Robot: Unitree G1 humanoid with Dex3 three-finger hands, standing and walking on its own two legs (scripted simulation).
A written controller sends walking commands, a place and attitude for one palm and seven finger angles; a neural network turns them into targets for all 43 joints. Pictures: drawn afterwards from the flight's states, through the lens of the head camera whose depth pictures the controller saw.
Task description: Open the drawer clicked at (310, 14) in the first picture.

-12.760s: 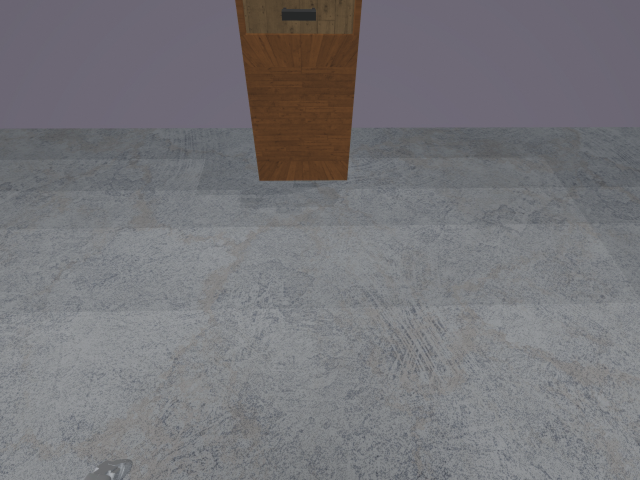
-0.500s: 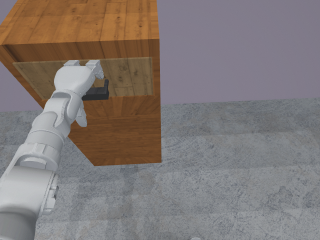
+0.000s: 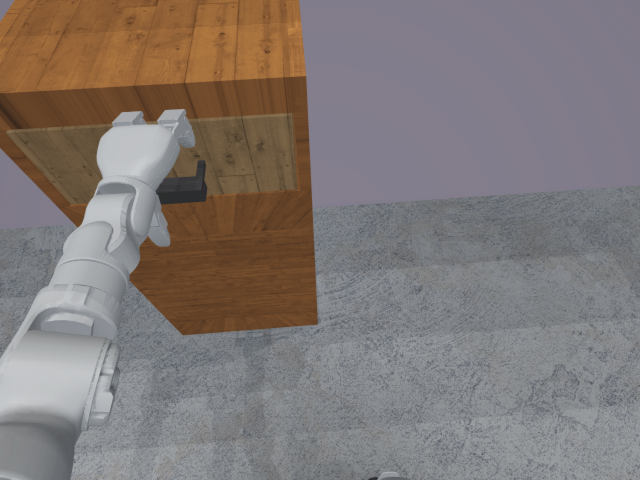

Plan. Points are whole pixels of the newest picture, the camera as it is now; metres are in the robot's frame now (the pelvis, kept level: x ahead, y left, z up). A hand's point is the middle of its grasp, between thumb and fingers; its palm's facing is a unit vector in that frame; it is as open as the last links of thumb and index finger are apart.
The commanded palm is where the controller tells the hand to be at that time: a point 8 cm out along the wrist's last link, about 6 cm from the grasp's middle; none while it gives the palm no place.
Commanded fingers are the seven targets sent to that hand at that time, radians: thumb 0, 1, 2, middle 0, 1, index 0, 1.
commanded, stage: move the hooked fingers above the handle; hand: left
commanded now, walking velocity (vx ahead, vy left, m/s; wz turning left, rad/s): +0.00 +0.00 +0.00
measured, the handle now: (166, 179) +0.54 +0.22 +0.02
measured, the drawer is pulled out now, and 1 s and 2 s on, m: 0.00 0.00 0.00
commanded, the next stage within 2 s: lower the fingers behind the handle in 2.00 s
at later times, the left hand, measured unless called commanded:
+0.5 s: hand (166, 178) +0.49 +0.19 +0.07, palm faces +0.06 -0.03 -1.00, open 13.7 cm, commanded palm +0.47 +0.23 +0.13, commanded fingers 0.00 -0.50 0.30 -0.30 -1.20 -0.30 -1.20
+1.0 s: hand (182, 177) +0.49 +0.17 +0.07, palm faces +0.06 -0.06 -1.00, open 13.8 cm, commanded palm +0.47 +0.22 +0.13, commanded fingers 0.00 -0.50 0.30 -0.30 -1.20 -0.30 -1.20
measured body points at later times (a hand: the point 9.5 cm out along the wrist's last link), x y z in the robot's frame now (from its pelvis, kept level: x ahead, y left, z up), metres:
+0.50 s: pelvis +0.00 +0.00 +0.00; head +0.09 -0.02 +0.44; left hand +0.48 +0.19 +0.12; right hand +0.04 -0.28 -0.14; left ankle -0.04 +0.11 -0.72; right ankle +0.00 -0.13 -0.72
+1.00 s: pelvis -0.01 +0.00 +0.00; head +0.09 -0.01 +0.43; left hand +0.48 +0.17 +0.12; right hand +0.02 -0.29 -0.14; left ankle -0.04 +0.11 -0.72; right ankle +0.00 -0.13 -0.72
